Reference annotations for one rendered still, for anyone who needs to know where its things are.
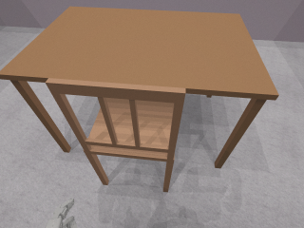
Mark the table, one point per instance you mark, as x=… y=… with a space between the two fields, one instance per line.
x=207 y=53

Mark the chair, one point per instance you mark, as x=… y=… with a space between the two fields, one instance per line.
x=134 y=121

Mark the left robot hand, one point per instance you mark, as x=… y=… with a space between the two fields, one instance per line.
x=60 y=214

